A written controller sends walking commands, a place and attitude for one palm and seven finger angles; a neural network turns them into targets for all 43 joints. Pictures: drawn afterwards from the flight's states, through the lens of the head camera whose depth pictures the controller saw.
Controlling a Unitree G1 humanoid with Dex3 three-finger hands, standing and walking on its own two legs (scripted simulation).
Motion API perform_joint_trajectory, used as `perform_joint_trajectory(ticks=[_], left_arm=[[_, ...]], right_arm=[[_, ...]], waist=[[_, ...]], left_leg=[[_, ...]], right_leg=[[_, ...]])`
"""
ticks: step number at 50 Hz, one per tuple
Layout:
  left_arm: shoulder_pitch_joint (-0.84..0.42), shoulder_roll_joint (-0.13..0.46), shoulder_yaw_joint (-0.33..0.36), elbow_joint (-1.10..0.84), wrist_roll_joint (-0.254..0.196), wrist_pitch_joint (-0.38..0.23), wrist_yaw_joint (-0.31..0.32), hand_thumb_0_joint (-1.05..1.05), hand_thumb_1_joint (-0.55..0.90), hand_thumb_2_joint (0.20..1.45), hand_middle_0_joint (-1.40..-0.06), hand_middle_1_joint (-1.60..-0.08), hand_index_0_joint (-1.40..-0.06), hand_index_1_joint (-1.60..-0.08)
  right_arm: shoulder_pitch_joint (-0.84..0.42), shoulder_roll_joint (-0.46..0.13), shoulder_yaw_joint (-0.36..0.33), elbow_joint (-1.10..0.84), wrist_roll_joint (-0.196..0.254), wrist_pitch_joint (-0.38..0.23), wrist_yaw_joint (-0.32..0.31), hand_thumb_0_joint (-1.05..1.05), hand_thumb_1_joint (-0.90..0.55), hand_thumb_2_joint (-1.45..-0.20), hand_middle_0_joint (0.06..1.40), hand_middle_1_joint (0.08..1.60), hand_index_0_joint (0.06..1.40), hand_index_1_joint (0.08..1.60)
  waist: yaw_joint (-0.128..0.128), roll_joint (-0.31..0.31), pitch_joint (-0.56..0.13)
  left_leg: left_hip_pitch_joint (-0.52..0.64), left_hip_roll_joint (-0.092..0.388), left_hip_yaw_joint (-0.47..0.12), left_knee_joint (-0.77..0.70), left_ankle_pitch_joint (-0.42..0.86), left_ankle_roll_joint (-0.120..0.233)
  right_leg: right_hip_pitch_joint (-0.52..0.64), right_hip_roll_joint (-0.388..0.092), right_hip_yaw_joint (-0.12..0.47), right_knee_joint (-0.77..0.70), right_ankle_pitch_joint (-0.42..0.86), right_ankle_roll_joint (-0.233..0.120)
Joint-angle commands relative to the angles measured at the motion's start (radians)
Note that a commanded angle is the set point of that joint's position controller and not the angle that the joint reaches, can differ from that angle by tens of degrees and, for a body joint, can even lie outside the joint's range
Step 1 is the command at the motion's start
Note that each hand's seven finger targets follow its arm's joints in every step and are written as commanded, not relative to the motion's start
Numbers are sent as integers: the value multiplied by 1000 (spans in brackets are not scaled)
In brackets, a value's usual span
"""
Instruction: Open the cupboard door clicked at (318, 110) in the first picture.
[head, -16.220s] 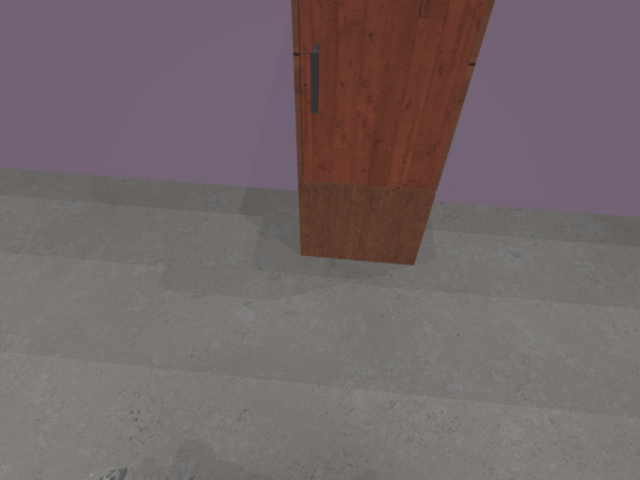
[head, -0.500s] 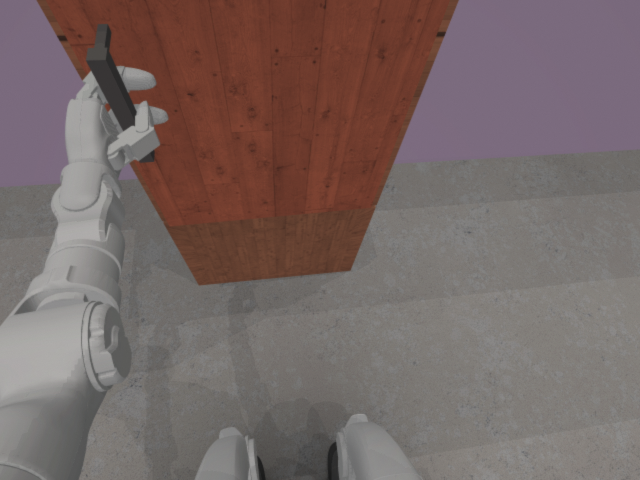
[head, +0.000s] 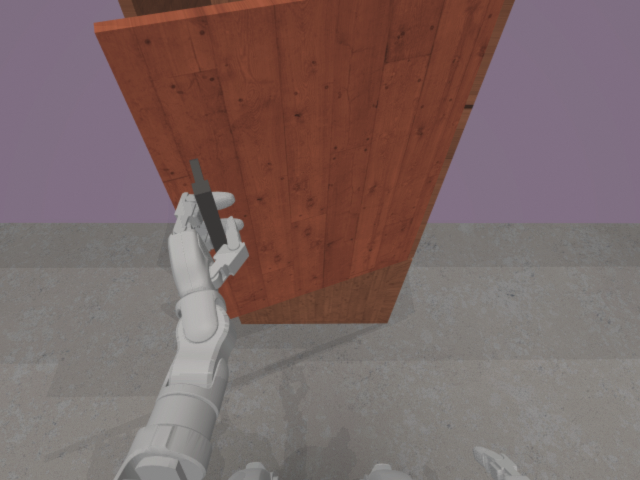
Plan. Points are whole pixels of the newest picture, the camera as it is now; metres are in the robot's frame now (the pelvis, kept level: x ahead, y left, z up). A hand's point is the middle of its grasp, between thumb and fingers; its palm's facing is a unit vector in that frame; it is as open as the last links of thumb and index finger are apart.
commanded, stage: pull the door open along its arc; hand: left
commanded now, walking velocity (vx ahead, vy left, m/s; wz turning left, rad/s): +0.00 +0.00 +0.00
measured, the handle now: (212, 218) +0.43 +0.15 +0.07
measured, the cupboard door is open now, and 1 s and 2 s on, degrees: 20 40 43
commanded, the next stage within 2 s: open thumb and fingers to let go in 0.40 s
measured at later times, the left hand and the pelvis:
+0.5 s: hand (312, 333) +0.27 +0.02 +0.06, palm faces +0.30 -0.95 -0.04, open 5.6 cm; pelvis +0.00 -0.05 +0.01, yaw +3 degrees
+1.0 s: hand (302, 327) +0.28 +0.03 +0.07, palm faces +0.38 -0.92 -0.02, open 12.2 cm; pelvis -0.01 -0.05 +0.00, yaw +4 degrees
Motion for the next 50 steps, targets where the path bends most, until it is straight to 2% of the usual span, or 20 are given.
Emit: perform_joint_trajectory(ticks=[1, 2, 5, 11, 15, 16, 21, 23, 24, 25, 27, 29, 31, 33, 36, 38, 41, 45, 47, 50], left_arm=[[-214, -13, -90, -297, 88, -42, 189, 0, 900, 900, -400, -1350, -400, -1350], [-207, -58, -134, -320, 100, -35, 215, 0, 900, 900, -400, -1350, -400, -1350], [-159, -123, -216, -370, 135, -9, 267, 0, 900, 900, -400, -1350, -400, -1350], [-6, -209, -353, -478, 176, 24, 262, 0, 900, 900, -400, -1350, -400, -1350], [139, -249, -409, -542, 157, 44, 251, 0, 900, 900, -400, -1350, -400, -1350], [166, -261, -420, -559, 150, 49, 250, 0, 900, 900, -400, -1350, -400, -1350], [388, -238, -400, -653, 115, 90, 237, 0, 900, 900, -400, -1350, -400, -1350], [314, -215, -376, -648, 110, 98, 249, 0, 900, 900, -400, -1350, -400, -1350], [274, -196, -359, -637, 116, 99, 256, 0, 900, 900, -400, -1350, -400, -1350], [162, -161, -326, -628, 117, 92, 272, 0, 900, 900, -400, -1350, -400, -1350], [192, -168, -306, -568, 111, 87, 273, 0, 760, 840, -390, -1335, -390, -1335], [193, -152, -296, -563, 111, 75, 264, 0, 620, 780, -380, -1320, -380, -1320], [198, -158, -304, -571, 117, 60, 250, 0, 480, 720, -370, -1305, -370, -1305], [235, -181, -339, -581, 129, 51, 231, 0, 340, 660, -360, -1290, -360, -1290], [261, -187, -359, -593, 130, 46, 207, 0, 130, 570, -345, -1268, -345, -1268], [257, -186, -366, -597, 129, 44, 203, 0, -10, 510, -335, -1253, -335, -1253], [240, -158, -342, -605, 121, 42, 207, 0, -220, 420, -320, -1230, -320, -1230], [229, -175, -352, -610, 124, 36, 219, 0, -500, 300, -300, -1200, -300, -1200], [240, -177, -350, -605, 124, 35, 221, 0, -500, 300, -300, -1200, -300, -1200], [271, -192, -362, -597, 126, 45, 222, 0, -500, 300, -275, -1050, -275, -1050]], right_arm=[[-2, -103, -49, -104, -26, -44, -7, 0, -900, -900, 200, 300, 200, 300], [-21, -97, -49, -105, -28, -48, -8, 0, -900, -900, 200, 300, 200, 300], [-61, -85, -46, -109, -36, -52, -15, 0, -900, -900, 200, 300, 200, 300], [-125, -59, -35, -133, -38, -62, -29, 0, -900, -900, 200, 300, 200, 300], [-166, -43, -20, -158, -28, -80, -30, 0, -900, -900, 200, 300, 200, 300], [-173, -39, -16, -162, -27, -85, -30, 0, -900, -900, 200, 300, 200, 300], [-200, -24, 0, -188, -19, -97, -34, 0, -900, -900, 200, 300, 200, 300], [-203, -26, 5, -176, -23, -100, -42, 0, -900, -900, 200, 300, 200, 300], [-212, -26, 7, -167, -23, -101, -47, 0, -900, -900, 200, 300, 200, 300], [-217, -31, 8, -148, -28, -101, -54, 0, -900, -900, 200, 300, 200, 300], [-221, -25, 8, -141, -35, -107, -59, 0, -900, -900, 200, 300, 200, 300], [-216, -27, 4, -139, -36, -109, -62, 0, -900, -900, 200, 300, 200, 300], [-196, -30, -3, -135, -36, -107, -61, 0, -900, -900, 200, 300, 200, 300], [-181, -33, -8, -140, -35, -106, -56, 0, -900, -900, 200, 300, 200, 300], [-165, -40, -16, -147, -31, -103, -53, 0, -900, -900, 200, 300, 200, 300], [-165, -44, -16, -151, -29, -102, -55, 0, -900, -900, 200, 300, 200, 300], [-171, -44, -16, -153, -26, -101, -61, 0, -900, -900, 200, 300, 200, 300], [-175, -41, -15, -155, -27, -108, -65, 0, -900, -900, 200, 300, 200, 300], [-168, -40, -16, -154, -27, -112, -64, 0, -900, -900, 200, 300, 200, 300], [-162, -41, -15, -162, -27, -113, -59, 0, -900, -900, 200, 300, 200, 300]], waist=[[13, -48, -319], [8, -42, -314], [9, -64, -309], [10, -84, -263], [26, -71, -221], [27, -89, -224], [59, -117, -195], [41, -132, -154], [44, -119, -126], [25, -110, -120], [40, -144, -117], [46, -149, -143], [42, -152, -190], [38, -122, -204], [29, -144, -208], [23, -146, -196], [29, -142, -187], [33, -137, -193], [35, -146, -205], [39, -138, -209]], left_leg=[[212, -37, -40, -101, 336, -4], [219, -38, -38, -103, 324, -4], [227, -39, -43, -105, 309, -2], [240, -44, -43, -103, 282, 5], [233, -52, -48, -110, 248, 4], [236, -56, -49, -107, 236, 5], [225, -71, -49, -116, 220, -2], [209, -75, -55, -103, 186, -4], [201, -77, -60, -99, 172, -4], [193, -76, -61, -87, 156, -2], [169, -80, -66, -83, 132, -5], [161, -80, -70, -86, 143, -5], [161, -78, -69, -86, 168, -5], [169, -76, -66, -86, 194, -4], [168, -73, -66, -84, 206, -2], [163, -73, -67, -81, 185, -1], [156, -74, -67, -79, 164, -1], [161, -74, -69, -76, 172, 1], [159, -74, -69, -75, 177, 0], [170, -73, -65, -83, 190, 1]], right_leg=[[197, 30, -17, -94, 364, -3], [198, 27, -16, -99, 352, -5], [212, 22, -13, -109, 341, -8], [234, 7, -2, -138, 341, -12], [250, 0, 3, -161, 308, -13], [255, -2, 7, -170, 298, -9], [320, -24, 40, -215, 344, 7], [292, -35, 66, -241, 300, 17], [274, -39, 78, -253, 257, 15], [243, -45, 93, -256, 224, 19], [246, -57, 117, -273, 183, 26], [274, -64, 134, -271, 217, 29], [303, -69, 136, -246, 301, 34], [308, -67, 120, -218, 379, 33], [312, -66, 108, -203, 428, 35], [296, -68, 114, -214, 385, 36], [285, -70, 123, -226, 315, 32], [270, -63, 112, -215, 301, 26], [276, -62, 110, -207, 324, 29], [274, -50, 81, -192, 334, 22]])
